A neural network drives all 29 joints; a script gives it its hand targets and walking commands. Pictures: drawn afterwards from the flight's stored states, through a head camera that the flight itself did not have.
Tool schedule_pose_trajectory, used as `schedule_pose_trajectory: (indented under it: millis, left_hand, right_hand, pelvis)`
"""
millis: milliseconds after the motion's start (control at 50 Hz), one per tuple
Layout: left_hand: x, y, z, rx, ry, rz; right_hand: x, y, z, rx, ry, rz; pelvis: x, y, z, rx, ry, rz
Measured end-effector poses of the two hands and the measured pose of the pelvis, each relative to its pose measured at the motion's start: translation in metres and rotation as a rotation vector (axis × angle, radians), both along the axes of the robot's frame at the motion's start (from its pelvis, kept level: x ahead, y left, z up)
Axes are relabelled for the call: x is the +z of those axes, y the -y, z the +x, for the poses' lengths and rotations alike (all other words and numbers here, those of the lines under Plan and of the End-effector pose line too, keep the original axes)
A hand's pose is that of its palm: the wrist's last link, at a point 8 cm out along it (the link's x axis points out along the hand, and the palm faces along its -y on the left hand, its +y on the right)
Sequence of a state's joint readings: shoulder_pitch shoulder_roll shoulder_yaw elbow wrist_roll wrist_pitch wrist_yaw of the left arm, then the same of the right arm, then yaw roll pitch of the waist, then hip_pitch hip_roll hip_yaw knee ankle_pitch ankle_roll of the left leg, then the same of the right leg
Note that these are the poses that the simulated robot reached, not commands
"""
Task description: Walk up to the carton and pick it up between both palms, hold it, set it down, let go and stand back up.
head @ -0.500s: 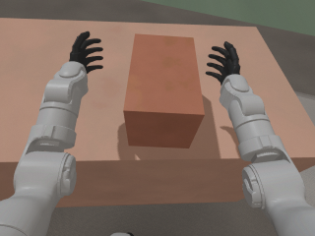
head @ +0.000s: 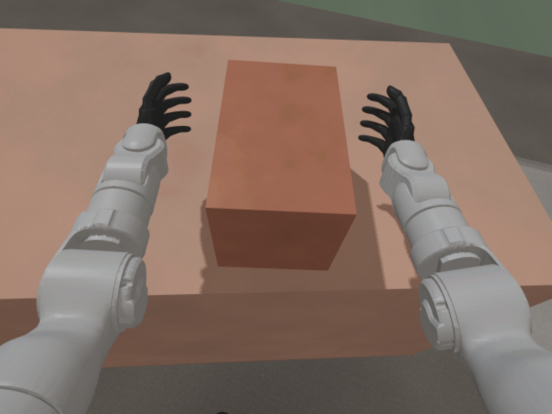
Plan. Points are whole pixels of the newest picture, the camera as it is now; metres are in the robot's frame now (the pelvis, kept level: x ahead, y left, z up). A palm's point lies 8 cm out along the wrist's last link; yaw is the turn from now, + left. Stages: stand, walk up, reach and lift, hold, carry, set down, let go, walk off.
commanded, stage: reach and lift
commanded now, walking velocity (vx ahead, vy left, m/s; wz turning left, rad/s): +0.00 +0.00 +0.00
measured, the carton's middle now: (277, 165) +0.47 +0.05 +0.04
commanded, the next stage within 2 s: none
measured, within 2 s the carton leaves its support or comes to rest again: neither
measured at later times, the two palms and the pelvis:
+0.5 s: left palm (163, 153) +0.43 +0.22 +0.08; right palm (382, 164) +0.45 -0.11 +0.09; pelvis -0.02 +0.00 -0.01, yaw +0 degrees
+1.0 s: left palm (183, 157) +0.43 +0.19 +0.08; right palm (369, 170) +0.43 -0.09 +0.09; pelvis -0.01 +0.00 +0.00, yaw +1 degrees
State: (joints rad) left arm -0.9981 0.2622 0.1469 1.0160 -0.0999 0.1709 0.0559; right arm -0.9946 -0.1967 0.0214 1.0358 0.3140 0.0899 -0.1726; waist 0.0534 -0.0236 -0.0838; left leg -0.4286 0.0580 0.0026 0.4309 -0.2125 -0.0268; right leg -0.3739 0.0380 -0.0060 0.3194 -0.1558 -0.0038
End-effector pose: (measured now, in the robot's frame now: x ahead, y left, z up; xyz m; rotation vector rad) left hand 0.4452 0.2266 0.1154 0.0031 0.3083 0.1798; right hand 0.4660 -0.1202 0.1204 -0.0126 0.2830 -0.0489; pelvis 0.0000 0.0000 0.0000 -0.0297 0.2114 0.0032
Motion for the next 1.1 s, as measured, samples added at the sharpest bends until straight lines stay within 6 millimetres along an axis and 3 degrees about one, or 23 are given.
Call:
schedule_pose_trajectory:
  millis: [140, 300, 500, 640, 780, 1100]
  left_hand:
    - [-0.038, 0.000, -0.013, 0.020, 0.003, 0.001]
    - [-0.056, 0.007, -0.022, 0.013, 0.009, -0.002]
    - [-0.032, 0.011, -0.015, 0.003, 0.065, -0.011]
    - [-0.027, 0.018, -0.013, -0.017, 0.075, -0.015]
    - [-0.033, 0.041, -0.013, -0.049, 0.069, -0.024]
    - [-0.035, 0.040, -0.023, -0.025, 0.072, 0.013]
  right_hand:
    - [-0.037, -0.010, -0.009, 0.014, 0.000, 0.010]
    - [-0.051, -0.014, -0.015, 0.021, 0.006, -0.004]
    - [-0.028, -0.013, -0.016, 0.015, 0.027, -0.011]
    - [-0.021, -0.028, -0.019, 0.035, 0.017, -0.008]
    - [-0.023, -0.030, -0.020, 0.004, 0.026, -0.004]
    - [-0.033, -0.034, -0.039, -0.009, 0.121, -0.012]
  pelvis:
    - [-0.003, 0.000, -0.005, -0.001, -0.060, -0.002]
    - [-0.006, 0.000, -0.016, 0.007, -0.101, -0.005]
    - [-0.008, -0.001, -0.024, 0.007, -0.116, -0.001]
    - [-0.008, -0.003, -0.023, 0.012, -0.116, 0.001]
    - [-0.007, -0.004, -0.024, 0.009, -0.090, -0.004]
    - [0.004, -0.006, -0.008, 0.000, 0.053, 0.016]
